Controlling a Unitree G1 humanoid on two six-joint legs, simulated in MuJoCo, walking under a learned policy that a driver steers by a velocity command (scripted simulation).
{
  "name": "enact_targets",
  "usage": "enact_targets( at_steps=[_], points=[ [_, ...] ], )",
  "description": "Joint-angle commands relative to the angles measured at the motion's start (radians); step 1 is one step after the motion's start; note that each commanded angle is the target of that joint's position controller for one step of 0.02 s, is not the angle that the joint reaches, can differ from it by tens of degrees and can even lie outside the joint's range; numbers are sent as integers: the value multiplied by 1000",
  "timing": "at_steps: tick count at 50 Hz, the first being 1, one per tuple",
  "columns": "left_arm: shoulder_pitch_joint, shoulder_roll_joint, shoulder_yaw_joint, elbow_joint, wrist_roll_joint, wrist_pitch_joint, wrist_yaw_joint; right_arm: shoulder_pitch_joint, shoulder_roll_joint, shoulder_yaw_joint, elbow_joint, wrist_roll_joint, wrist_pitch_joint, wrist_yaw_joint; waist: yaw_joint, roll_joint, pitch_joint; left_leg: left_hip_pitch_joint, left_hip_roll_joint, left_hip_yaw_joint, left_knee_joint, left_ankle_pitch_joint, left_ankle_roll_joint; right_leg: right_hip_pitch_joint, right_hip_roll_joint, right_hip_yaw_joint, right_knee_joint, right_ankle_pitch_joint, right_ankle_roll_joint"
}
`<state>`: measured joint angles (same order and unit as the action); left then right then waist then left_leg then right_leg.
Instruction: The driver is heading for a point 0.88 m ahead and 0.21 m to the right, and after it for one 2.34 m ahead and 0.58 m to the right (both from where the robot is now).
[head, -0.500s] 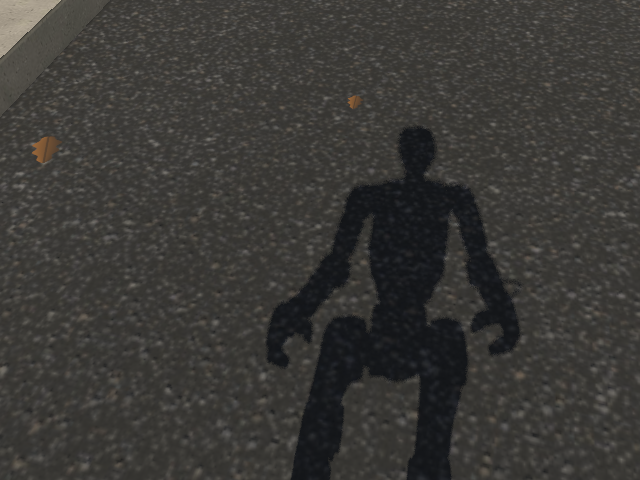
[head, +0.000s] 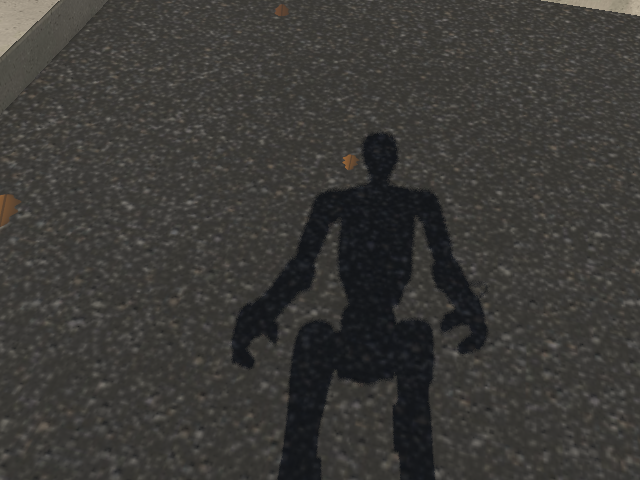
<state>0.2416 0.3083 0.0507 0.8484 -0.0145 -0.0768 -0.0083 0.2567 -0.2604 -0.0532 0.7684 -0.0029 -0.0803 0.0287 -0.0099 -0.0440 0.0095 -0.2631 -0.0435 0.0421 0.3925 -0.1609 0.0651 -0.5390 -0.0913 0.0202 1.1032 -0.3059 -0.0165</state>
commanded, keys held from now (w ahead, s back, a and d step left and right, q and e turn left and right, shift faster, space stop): w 0.86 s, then w+e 0.14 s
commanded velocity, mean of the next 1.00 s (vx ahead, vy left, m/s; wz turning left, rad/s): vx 0.50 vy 0.00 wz -0.02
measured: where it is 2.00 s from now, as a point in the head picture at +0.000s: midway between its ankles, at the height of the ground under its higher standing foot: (346, 288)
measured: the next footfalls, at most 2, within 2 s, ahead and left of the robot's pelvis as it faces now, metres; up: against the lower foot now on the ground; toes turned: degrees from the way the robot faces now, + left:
right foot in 0.36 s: +0.37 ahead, -0.15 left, +0.00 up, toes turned -2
left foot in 0.88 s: +0.65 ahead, +0.10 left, +0.00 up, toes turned +2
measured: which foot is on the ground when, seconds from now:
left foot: down 0.00-0.36, up 0.38-0.86, down 0.88-1.00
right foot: up 0.00-0.34, down 0.36-0.90, up 0.92-1.00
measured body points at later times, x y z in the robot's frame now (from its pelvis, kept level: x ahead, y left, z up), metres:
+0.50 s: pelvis +0.28 -0.06 -0.01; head +0.30 -0.07 +0.44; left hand +0.40 +0.20 -0.12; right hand +0.34 -0.34 -0.14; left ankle +0.19 +0.08 -0.65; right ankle +0.32 -0.15 -0.74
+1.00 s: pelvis +0.55 +0.00 -0.01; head +0.58 +0.02 +0.44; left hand +0.60 +0.28 -0.15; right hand +0.69 -0.27 -0.11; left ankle +0.61 +0.09 -0.74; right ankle +0.44 -0.15 -0.65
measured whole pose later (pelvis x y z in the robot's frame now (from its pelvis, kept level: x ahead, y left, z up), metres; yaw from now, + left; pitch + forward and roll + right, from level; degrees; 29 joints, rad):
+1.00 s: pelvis +0.55 +0.00 -0.01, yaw -2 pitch +2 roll -1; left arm 0.32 0.29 0.05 0.91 -0.03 -0.07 0.00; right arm 0.15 -0.26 -0.05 0.80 0.00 -0.09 0.02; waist 0.01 -0.03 0.03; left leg -0.36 0.00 0.07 0.50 -0.17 0.04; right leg -0.39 -0.03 0.05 1.14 -0.40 -0.03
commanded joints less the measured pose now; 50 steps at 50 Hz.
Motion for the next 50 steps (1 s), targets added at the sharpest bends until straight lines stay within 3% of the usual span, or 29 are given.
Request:
enact_targets(
  at_steps=[1,3,7,12,15,16,17,18,19,20,21,22,23,24,26,28,34,37,39,41,42,43,44,45,46,47,48,49,50],
  points=[
    [29,51,16,-53,9,10,7,-26,-132,-32,-46,1,-30,-4,35,124,-19,69,261,-244,-253,148,187,-117,-58,38,-60,113,22],
    [-40,43,13,-75,16,8,7,6,-145,-35,-23,2,-29,-13,19,100,-1,90,254,-202,-263,194,181,-157,-59,38,-173,219,34],
    [-177,15,1,-110,10,-5,-7,66,-166,-38,14,11,-19,-26,-30,96,27,112,222,-122,-268,187,142,-113,-22,4,-419,406,30],
    [-305,25,-4,-166,-1,-16,-33,152,-183,-42,71,21,4,-32,-70,100,60,263,282,-136,-208,193,131,-135,10,-3,-556,357,1],
    [-268,55,5,-169,1,-24,-44,143,-199,-48,86,23,20,-38,-32,126,31,336,306,-143,-122,358,104,-51,40,-24,-600,243,-40],
    [-194,76,17,-150,3,-26,-42,122,-206,-49,85,24,25,-40,16,135,-14,333,286,-120,-36,523,87,68,72,-56,-623,232,-61],
    [-44,120,41,-103,7,-25,-34,116,-188,-41,82,20,30,-43,84,118,-111,283,233,-79,136,613,61,285,88,-70,-628,259,-91],
    [140,195,63,-68,17,-23,-23,123,-147,-21,56,0,28,-46,146,21,-264,83,175,-34,437,377,24,600,-81,115,-581,324,-157],
    [191,268,79,-47,16,-15,-24,254,-19,16,45,1,3,-34,79,-250,-384,-340,-16,-37,791,-299,-47,944,-301,598,-683,136,-328],
    [198,168,54,-51,0,-11,-23,195,-120,-5,60,20,-20,-27,127,-170,-385,-463,17,-169,912,-420,-40,946,-295,698,-771,-10,-319],
    [124,131,40,-62,2,-11,-18,95,-170,-20,29,44,-33,-22,122,-118,-227,-535,70,-152,929,-344,-28,820,-261,546,-791,0,-271],
    [58,112,34,-75,8,-11,-16,35,-161,-17,16,41,-36,-26,95,-37,-145,-509,121,-122,884,-252,-26,675,-222,433,-813,79,-244],
    [7,85,27,-81,16,-11,-18,5,-152,-20,11,24,-33,-30,65,-8,-80,-469,150,-112,818,-197,-31,545,-189,356,-844,169,-234],
    [-19,61,19,-84,27,-15,-19,23,-141,-24,16,18,-22,-31,29,-26,-63,-402,174,-121,780,-160,-33,463,-162,301,-874,226,-224],
    [-26,65,21,-75,21,-26,-22,55,-99,-17,25,16,1,-33,-2,-35,-52,-346,185,-113,719,-136,-46,385,-147,239,-927,277,-235],
    [-12,92,30,-60,16,-32,-16,12,-86,-14,9,8,12,-37,-5,-22,-20,-377,193,-104,636,-71,-66,355,-143,183,-964,322,-244],
    [65,126,38,-17,4,-19,3,-190,-59,1,-38,10,0,-21,58,-9,28,-351,153,-60,273,238,-77,377,-88,45,-988,321,-189],
    [124,137,42,15,-4,-7,4,-273,-65,3,-66,19,-6,-7,88,-13,48,-353,134,-55,186,241,-67,457,-122,53,-961,297,-184],
    [135,143,45,30,-8,4,7,-300,-79,0,-83,21,-10,4,84,-20,56,-363,128,-63,144,186,-45,525,-155,66,-925,316,-172],
    [126,155,51,37,-10,14,12,-274,-101,-7,-82,20,-15,11,57,-36,40,-310,112,-53,117,112,-19,573,-176,74,-872,396,-154],
    [107,161,52,35,-11,19,14,-217,-119,-16,-67,18,-17,11,18,-43,8,-219,88,-29,96,90,-2,578,-165,59,-804,523,-139],
    [97,147,47,33,-9,24,16,-91,-153,-37,-26,14,-17,5,-44,-29,-69,-43,57,0,77,91,23,553,-119,20,-655,657,-115],
    [107,99,27,18,5,24,17,83,-215,-61,14,3,-17,-5,-109,29,-203,251,155,-102,116,119,73,397,-64,-14,-402,544,-81],
    [215,-12,-9,-5,13,5,10,181,-322,-87,31,-9,-9,-12,-85,273,-342,636,413,-538,61,-21,224,-19,106,-64,-3,95,-4],
    [194,33,0,13,-3,-16,6,202,-237,-65,32,2,-7,-9,-113,287,-395,654,457,-749,-68,-156,249,-153,127,90,148,-278,-8],
    [108,115,25,-10,-34,-25,2,134,-188,-47,26,4,-9,-12,-109,211,-233,528,428,-605,-87,-200,193,-237,74,113,205,-224,-24],
    [52,114,26,-23,-36,-25,5,61,-157,-38,14,3,-11,-14,-79,162,-147,390,390,-472,-112,-168,156,-226,19,87,171,-129,-31],
    [29,105,30,-25,-25,-18,10,-2,-121,-27,13,0,-15,-12,-50,136,-75,266,351,-376,-154,-115,136,-192,-13,77,111,-57,-26],
    [46,94,36,-17,-19,-2,14,-42,-95,-20,12,-7,-23,-11,-16,161,-43,181,319,-295,-191,-61,115,-132,-40,86,66,-2,-22]
  ],
)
